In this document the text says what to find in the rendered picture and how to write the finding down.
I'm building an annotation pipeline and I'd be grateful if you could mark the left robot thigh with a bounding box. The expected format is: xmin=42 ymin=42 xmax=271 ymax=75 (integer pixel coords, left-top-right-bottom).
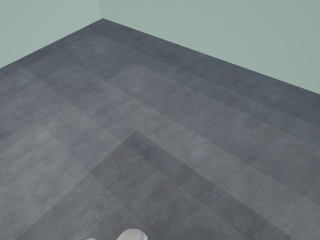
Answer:
xmin=117 ymin=229 xmax=148 ymax=240

